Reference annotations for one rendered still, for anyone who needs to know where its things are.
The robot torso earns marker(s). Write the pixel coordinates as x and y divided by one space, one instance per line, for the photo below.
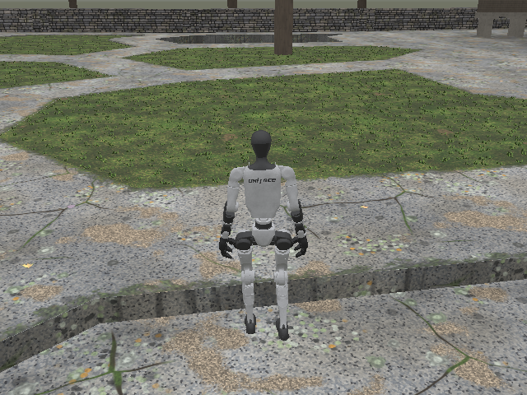
262 198

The left robot upper arm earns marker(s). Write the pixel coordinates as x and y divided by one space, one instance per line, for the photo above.
233 188

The robot right forearm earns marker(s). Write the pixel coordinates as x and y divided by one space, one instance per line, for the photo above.
298 222

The robot left forearm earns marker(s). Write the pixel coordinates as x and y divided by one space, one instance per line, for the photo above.
227 223

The robot left thigh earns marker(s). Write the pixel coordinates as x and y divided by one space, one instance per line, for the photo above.
245 249

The robot left hand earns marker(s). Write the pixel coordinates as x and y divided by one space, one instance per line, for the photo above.
223 246

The robot right hand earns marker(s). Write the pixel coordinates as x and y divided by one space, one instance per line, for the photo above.
303 245

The right robot upper arm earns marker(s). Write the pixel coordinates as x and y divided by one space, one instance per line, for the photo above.
291 187

